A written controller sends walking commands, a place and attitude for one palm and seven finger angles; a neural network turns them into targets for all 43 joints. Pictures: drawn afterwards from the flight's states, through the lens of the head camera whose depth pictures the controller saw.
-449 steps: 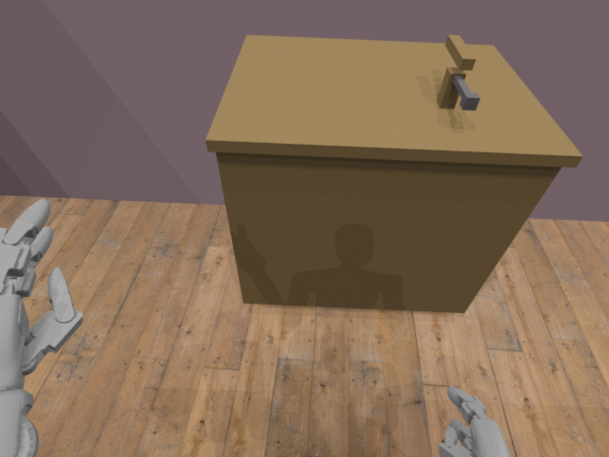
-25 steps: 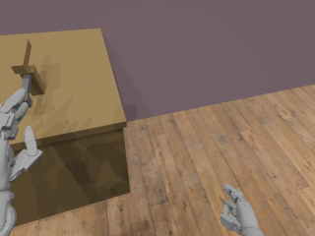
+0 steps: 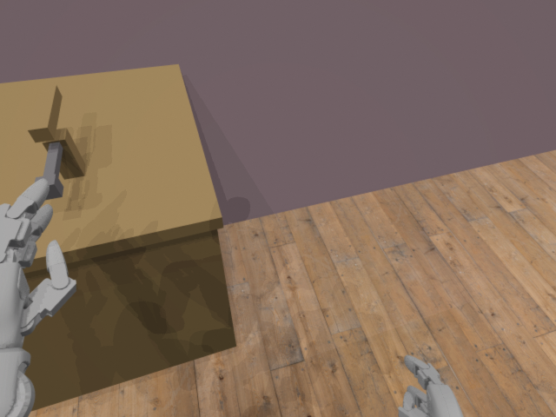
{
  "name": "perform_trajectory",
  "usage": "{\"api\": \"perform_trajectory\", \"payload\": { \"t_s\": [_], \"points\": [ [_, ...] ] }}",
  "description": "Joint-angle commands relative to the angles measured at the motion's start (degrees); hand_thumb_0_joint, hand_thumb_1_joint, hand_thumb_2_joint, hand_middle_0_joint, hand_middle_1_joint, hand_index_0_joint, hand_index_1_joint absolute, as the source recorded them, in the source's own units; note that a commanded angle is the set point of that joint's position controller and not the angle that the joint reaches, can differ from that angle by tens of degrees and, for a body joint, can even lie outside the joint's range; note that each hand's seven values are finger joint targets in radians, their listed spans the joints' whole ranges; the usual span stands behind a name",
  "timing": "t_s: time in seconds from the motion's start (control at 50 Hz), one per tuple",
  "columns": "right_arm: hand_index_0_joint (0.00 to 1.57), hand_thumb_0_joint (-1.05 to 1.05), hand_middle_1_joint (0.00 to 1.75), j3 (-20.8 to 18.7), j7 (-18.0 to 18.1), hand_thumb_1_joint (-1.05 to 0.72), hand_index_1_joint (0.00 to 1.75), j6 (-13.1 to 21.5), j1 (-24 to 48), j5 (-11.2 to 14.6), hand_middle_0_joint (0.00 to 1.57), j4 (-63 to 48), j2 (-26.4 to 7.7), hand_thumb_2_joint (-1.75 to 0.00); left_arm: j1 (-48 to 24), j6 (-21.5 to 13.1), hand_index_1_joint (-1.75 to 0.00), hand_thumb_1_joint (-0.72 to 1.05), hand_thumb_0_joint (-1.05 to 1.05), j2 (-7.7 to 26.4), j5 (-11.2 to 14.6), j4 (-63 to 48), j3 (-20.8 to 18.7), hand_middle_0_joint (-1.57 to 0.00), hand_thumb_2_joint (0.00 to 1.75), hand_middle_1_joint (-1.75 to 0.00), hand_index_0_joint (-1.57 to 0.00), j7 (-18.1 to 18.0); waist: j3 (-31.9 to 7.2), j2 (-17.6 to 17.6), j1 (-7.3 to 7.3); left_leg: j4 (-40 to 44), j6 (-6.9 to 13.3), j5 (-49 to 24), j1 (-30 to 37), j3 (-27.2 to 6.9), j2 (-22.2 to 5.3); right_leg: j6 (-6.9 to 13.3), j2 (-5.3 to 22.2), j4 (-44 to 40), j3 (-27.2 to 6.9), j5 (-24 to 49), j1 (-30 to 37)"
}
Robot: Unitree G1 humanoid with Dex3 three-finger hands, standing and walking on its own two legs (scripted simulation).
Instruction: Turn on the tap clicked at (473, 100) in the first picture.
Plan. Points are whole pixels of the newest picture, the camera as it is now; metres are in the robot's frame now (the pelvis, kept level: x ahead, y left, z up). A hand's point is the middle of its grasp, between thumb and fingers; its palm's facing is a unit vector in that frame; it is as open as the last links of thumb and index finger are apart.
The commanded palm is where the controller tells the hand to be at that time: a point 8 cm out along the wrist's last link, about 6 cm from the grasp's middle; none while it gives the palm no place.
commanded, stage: look again from close up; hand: left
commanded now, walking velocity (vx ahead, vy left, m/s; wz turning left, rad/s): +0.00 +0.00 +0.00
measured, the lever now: (49, 187) +0.40 +0.40 +0.09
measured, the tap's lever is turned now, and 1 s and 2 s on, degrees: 0 0 0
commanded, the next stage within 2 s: shuffle to correct the standing spot in 0.02 s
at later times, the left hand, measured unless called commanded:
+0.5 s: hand (65, 270) +0.23 +0.26 +0.14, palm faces +0.41 -0.84 -0.36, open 7.4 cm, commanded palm +0.18 +0.29 +0.17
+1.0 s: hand (64, 203) +0.30 +0.29 +0.18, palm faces +0.39 -0.82 -0.42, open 7.5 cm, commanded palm +0.24 +0.33 +0.17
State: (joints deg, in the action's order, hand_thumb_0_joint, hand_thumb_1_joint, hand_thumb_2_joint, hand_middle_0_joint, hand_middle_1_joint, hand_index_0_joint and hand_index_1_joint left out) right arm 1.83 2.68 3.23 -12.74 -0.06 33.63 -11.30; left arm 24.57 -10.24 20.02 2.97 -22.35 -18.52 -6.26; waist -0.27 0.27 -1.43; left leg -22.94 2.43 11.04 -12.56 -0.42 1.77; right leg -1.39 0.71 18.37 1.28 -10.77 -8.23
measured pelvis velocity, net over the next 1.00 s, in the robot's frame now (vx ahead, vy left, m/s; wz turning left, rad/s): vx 0.09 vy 0.05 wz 0.03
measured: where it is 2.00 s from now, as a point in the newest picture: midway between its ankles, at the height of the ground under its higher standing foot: outside the picture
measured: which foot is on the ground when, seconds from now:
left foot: down 0.00-1.00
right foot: down 0.00-0.76, up 0.78-1.00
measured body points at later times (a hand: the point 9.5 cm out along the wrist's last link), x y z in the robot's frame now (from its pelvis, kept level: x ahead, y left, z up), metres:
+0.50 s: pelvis +0.02 +0.01 -0.02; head +0.02 +0.02 +0.43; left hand +0.20 +0.31 +0.16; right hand +0.19 -0.23 -0.09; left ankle +0.01 +0.09 -0.75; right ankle -0.01 -0.14 -0.74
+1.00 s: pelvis +0.09 +0.05 -0.01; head +0.11 +0.06 +0.44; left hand +0.27 +0.33 +0.20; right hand +0.24 -0.16 -0.10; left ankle +0.07 +0.12 -0.75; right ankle +0.10 -0.05 -0.70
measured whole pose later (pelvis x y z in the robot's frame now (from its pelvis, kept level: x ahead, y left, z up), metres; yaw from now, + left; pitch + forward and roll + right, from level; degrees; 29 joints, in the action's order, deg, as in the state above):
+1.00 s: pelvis +0.09 +0.05 -0.01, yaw +2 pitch +1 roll +0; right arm 1.6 0.7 5.7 -13.2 0.1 34.8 -8.7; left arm 26.2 -13.2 23.0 2.4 -31.9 -22.0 -7.2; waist 2.4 -0.9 0.6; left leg -27.8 4.5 16.0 -12.2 2.2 3.6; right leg -0.2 0.5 53.0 4.5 -20.4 -27.1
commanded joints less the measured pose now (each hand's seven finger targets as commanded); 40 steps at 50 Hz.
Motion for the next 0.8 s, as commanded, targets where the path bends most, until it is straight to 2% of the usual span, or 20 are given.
{"api": "perform_trajectory", "payload": {
  "t_s": [0.0,0.16,0.3,0.36,0.4,0.44,0.46,0.5,0.54,0.58,0.6,0.62,0.64,0.66,0.68,0.7,0.72,0.74,0.76,0.78],
  "points": [
    [0.2,0.0,0.3,-2.9,0.91,-0.9,0.3,3.32,6.55,0.21,0.2,-9.69,-7.33,-0.9,-5.24,-4.06,-0.3,0.9,0.0,10.39,0.33,-13.14,-6.48,-0.2,0.9,-0.3,-0.2,-0.86,-5.58,2.23,-0.13,4.98,-2.59,-3.55,0.19,-2.18,-2.06,1.13,-0.36,-2.41,-0.6,4.31,2.29],
    [0.2,0.0,0.3,-3.48,0.77,-0.9,0.3,3.61,5.57,0.14,0.2,-9.06,-7.62,-0.9,-5.11,-4.43,-0.3,0.9,0.0,9.41,0.02,-12.91,-5.61,-0.2,0.9,-0.3,-0.2,-0.95,-6.2,2.78,0.23,3.33,-1.63,1.32,-0.86,-1.8,-1.63,1.59,0.57,-2.17,-0.92,0.13,2.79],
    [0.2,0.0,0.3,-4.08,0.61,-0.9,0.3,3.85,6.22,-0.1,0.2,-8.67,-8.12,-0.9,-4.92,-4.38,-0.3,0.9,0.0,10.49,0.15,-13.21,-6.27,-0.2,0.9,-0.3,-0.2,-1.09,-3.13,0.08,0.84,-4.32,-0.44,6.29,-3.72,-1.49,-0.78,4.21,4.92,-1.7,-5.53,-11.76,-3.0],
    [0.2,0.0,0.3,-4.1,0.46,-0.9,0.3,3.86,5.53,0.15,0.2,-8.2,-8.3,-0.9,-6.37,-4.86,-0.3,0.9,0.0,10.14,-0.02,-13.55,-5.92,-0.2,0.9,-0.3,-0.2,-1.23,-2.6,1.12,1.01,-4.31,0.17,4.12,-4.41,-3.21,-1.76,4.46,4.64,3.98,-3.99,-8.44,-2.68],
    [0.2,0.0,0.3,-4.11,0.49,-0.9,0.3,4.13,6.26,0.28,0.2,-8.44,-8.69,-0.9,-7.63,-5.29,-0.3,0.9,0.0,10.97,0.01,-14.81,-6.67,-0.2,0.9,-0.3,-0.2,-1.15,-2.36,5.57,1.12,-1.89,0.97,2.11,-3.19,-6.22,-3.64,3.49,2.48,10.02,-1.4,-4.35,-4.14],
    [0.2,0.0,0.3,-4.05,0.47,-0.9,0.3,4.32,5.43,0.42,0.2,-8.57,-8.74,-0.9,-7.43,-5.81,-0.3,0.9,0.0,10.47,-0.19,-15.79,-6.54,-0.2,0.9,-0.3,-0.2,-1.25,-3.79,9.45,0.99,0.41,2.65,-2.91,-2.03,-11.9,-7.12,2.18,0.3,18.06,2.16,-0.83,-4.68],
    [0.2,0.0,0.3,-3.98,0.45,-0.9,0.3,4.42,5.24,0.27,0.2,-8.58,-8.4,-0.9,-6.82,-6.05,-0.3,0.9,0.0,10.7,-0.2,-16.01,-6.87,-0.2,0.9,-0.3,-0.2,-1.25,-4.35,9.28,0.81,0.17,3.35,-6.43,-0.46,-13.24,-8.18,1.92,0.15,19.2,2.55,-1.55,-6.01],
    [0.2,0.0,0.3,-3.94,0.18,-0.9,0.3,4.79,5.34,0.1,0.2,-8.65,-8.26,-0.9,-5.9,-6.53,-0.3,0.9,0.0,11.08,-0.24,-17.04,-7.56,-0.2,0.9,-0.3,-0.2,-1.21,-5.26,8.66,0.6,-2.14,3.35,-11.84,0.95,-11.93,-8.58,2.3,0.61,17.8,2.3,-3.09,-6.16],
    [0.2,0.0,0.3,-4.04,-0.23,-0.9,0.3,4.49,5.17,0.2,0.2,-8.51,-8.09,-0.9,-3.36,-6.72,-0.3,0.9,0.0,10.17,-0.43,-15.16,-7.35,-0.2,0.9,-0.3,-0.2,-1.47,-6.46,2.8,0.04,-7.32,1.93,-12.27,-6.44,-8.01,-6.77,3.93,3.29,13.16,-0.02,4.17,3.1],
    [0.2,0.0,0.3,-4.51,-0.76,-0.9,0.3,4.21,4.75,0.59,0.2,-8.53,-7.81,-0.9,-2.4,-6.9,-0.3,0.9,0.0,11.15,-0.3,-14.36,-8.11,-0.2,0.9,-0.3,-0.2,-1.72,-7.21,-8.0,0.13,-19.59,-0.66,-6.28,-15.93,-0.79,-1.32,8.73,12.42,10.14,-11.94,13.12,10.75],
    [0.2,0.0,0.3,-4.58,-1.13,-0.9,0.3,3.85,4.85,0.49,0.2,-8.17,-7.75,-0.9,-1.53,-7.05,-0.3,0.9,0.0,11.26,-0.07,-12.67,-8.78,-0.2,0.9,-0.3,-0.2,-1.88,-5.83,-12.44,0.09,-26.69,-1.43,-0.7,-20.89,1.28,-0.07,11.89,17.5,8.41,-17.23,19.99,12.91],
    [0.2,0.0,0.3,-4.7,-1.48,-0.9,0.3,3.64,5.58,0.89,0.2,-8.26,-7.8,-0.9,-3.91,-7.66,-0.3,0.9,0.0,10.78,-0.29,-14.47,-7.9,-0.2,0.9,-0.3,-0.2,-2.05,-4.58,-12.94,-0.46,-31.17,-1.58,10.17,-25.34,0.87,-1.01,14.32,20.69,8.51,-18.94,23.87,15.17],
    [0.2,0.0,0.3,-4.53,-1.59,-0.9,0.3,3.5,5.95,0.88,0.2,-8.08,-7.73,-0.9,-4.27,-7.85,-0.3,0.9,0.0,11.84,-0.48,-15.16,-9.06,-0.2,0.9,-0.3,-0.2,-2.42,-3.57,-11.7,-1.0,-30.69,-0.83,16.84,-26.52,-1.99,-3.4,14.49,22.09,9.17,-19.77,23.01,14.0],
    [0.2,0.0,0.3,-4.18,-1.6,-0.9,0.3,3.03,5.9,0.68,0.2,-7.69,-7.27,-0.9,-3.02,-7.89,-0.3,0.9,0.0,11.73,-0.59,-15.45,-9.35,-0.2,0.9,-0.3,-0.2,-2.58,-2.13,-9.02,-0.96,-26.67,0.1,17.85,-23.95,-4.15,-5.58,12.86,21.5,10.61,-17.59,19.82,9.69],
    [0.2,0.0,0.3,-4.05,-1.63,-0.9,0.3,2.41,5.34,0.56,0.2,-7.56,-6.75,-0.9,-2.57,-7.75,-0.3,0.9,0.0,11.3,-0.58,-16.1,-9.36,-0.2,0.9,-0.3,-0.2,-2.52,-1.45,-6.76,-0.02,-19.78,0.14,14.8,-17.61,-3.1,-5.86,10.69,18.95,12.28,-12.79,15.02,3.8],
    [0.2,0.0,0.3,-4.13,-1.4,-0.9,0.3,1.87,4.83,0.62,0.2,-6.98,-6.55,-0.9,-3.82,-7.17,-0.3,0.9,0.0,11.69,-0.31,-17.48,-9.75,-0.2,0.9,-0.3,-0.2,-2.19,-2.63,-1.0,2.22,-9.42,-0.42,5.31,-5.13,-0.27,-3.88,7.48,14.43,17.87,-7.1,9.63,-4.52],
    [0.2,0.0,0.3,-4.21,-0.92,-0.9,0.3,1.73,4.26,0.97,0.2,-7.04,-6.59,-0.9,-5.34,-7.17,-0.3,0.9,0.0,11.53,-0.37,-20.53,-9.3,-0.2,0.9,-0.3,-0.2,-2.05,-5.58,8.05,3.59,-2.75,0.26,-2.68,5.82,-1.38,-1.79,4.05,5.92,29.2,1.27,5.28,-10.54],
    [0.2,0.0,0.3,-5.26,-0.84,-0.9,0.3,2.49,4.51,0.77,0.2,-8.12,-8.27,-0.9,-6.18,-7.43,-0.3,0.9,0.0,11.52,-0.16,-23.78,-9.32,-0.2,0.9,-0.3,-0.2,-2.04,-7.71,22.33,3.67,1.55,4.86,-15.92,16.14,-19.68,-12.55,0.3,-1.58,44.14,4.92,-14.17,-24.04],
    [0.2,0.0,0.3,-5.07,-1.09,-0.9,0.3,3.39,5.34,0.28,0.2,-8.73,-7.14,-0.9,-7.32,-8.18,-0.3,0.9,0.0,12.51,-0.96,-24.8,-9.37,-0.2,0.9,-0.3,-0.2,-2.24,-8.83,20.44,2.82,3.07,9.75,-18.2,15.47,-25.14,-16.71,1.26,-2.33,52.56,-0.01,-24.48,-26.07],
    [0.2,0.0,0.3,-4.48,-1.12,-0.9,0.3,3.87,5.14,-0.47,0.2,-8.01,-6.75,-0.9,-6.89,-7.83,-0.3,0.9,0.0,13.6,-1.02,-22.58,-10.34,-0.2,0.9,-0.3,-0.2,-2.33,-7.11,16.11,2.79,4.4,10.7,-16.63,12.94,-27.68,-17.74,1.57,-0.46,56.65,-1.39,-23.48,-28.23]
  ]
}}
